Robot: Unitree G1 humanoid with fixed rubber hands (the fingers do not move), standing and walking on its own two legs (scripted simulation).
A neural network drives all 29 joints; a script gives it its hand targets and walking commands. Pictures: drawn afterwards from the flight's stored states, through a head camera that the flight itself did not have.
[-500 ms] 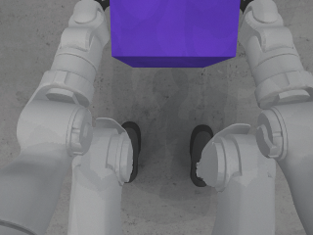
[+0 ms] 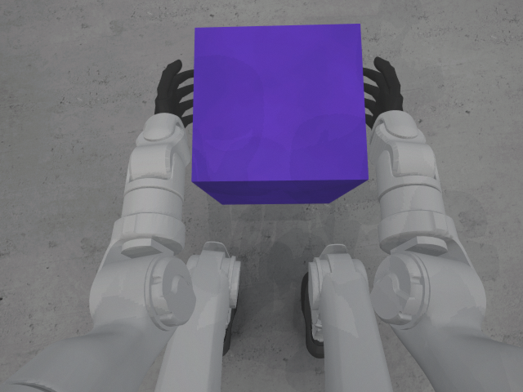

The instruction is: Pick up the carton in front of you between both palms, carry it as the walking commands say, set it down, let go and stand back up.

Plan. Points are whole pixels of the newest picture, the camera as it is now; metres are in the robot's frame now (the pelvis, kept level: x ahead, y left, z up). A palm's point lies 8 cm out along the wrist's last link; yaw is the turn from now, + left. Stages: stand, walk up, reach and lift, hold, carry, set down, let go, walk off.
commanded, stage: reach and lift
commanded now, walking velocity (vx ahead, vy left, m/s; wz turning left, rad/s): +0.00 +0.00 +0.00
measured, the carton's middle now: (276, 134) +0.50 +0.00 -0.13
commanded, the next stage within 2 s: none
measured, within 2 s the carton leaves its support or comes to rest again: neither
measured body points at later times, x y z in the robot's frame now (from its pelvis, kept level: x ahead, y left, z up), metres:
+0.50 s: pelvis +0.04 +0.00 +0.13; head +0.21 -0.01 +0.55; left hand +0.47 +0.15 +0.09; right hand +0.47 -0.16 +0.09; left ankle +0.11 +0.12 -0.44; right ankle +0.12 -0.12 -0.44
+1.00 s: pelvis +0.09 +0.00 +0.26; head +0.14 +0.00 +0.71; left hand +0.43 +0.15 +0.24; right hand +0.42 -0.16 +0.24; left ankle +0.11 +0.12 -0.44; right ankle +0.12 -0.12 -0.44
